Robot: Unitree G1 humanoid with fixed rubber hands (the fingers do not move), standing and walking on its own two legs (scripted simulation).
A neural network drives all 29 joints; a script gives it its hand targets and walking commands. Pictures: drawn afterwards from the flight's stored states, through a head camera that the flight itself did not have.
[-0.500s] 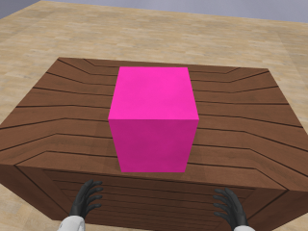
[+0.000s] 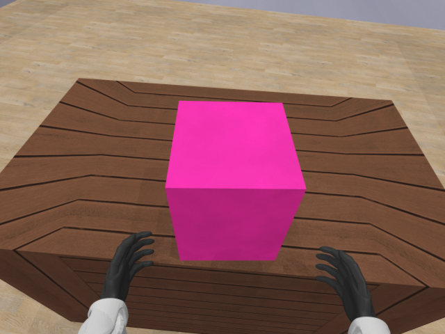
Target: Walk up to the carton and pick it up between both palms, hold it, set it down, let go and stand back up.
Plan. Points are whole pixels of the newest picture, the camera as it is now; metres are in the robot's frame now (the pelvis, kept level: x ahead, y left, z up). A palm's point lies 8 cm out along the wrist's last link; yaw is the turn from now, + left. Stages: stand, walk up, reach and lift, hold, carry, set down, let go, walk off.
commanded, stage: reach and lift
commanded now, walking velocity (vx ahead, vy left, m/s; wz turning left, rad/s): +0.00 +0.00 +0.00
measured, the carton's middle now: (229, 184) +0.41 +0.00 +0.04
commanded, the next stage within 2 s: none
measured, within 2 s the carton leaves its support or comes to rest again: neither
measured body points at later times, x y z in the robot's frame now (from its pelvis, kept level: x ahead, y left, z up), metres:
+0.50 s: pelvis +0.00 +0.00 +0.00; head +0.00 +0.00 +0.45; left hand +0.31 +0.16 +0.07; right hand +0.29 -0.21 +0.05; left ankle -0.06 +0.10 -0.75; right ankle +0.02 -0.14 -0.75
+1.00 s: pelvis -0.04 -0.01 +0.00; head -0.04 -0.02 +0.45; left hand +0.35 +0.17 +0.13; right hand +0.35 -0.21 +0.11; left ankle -0.06 +0.10 -0.75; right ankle +0.02 -0.14 -0.75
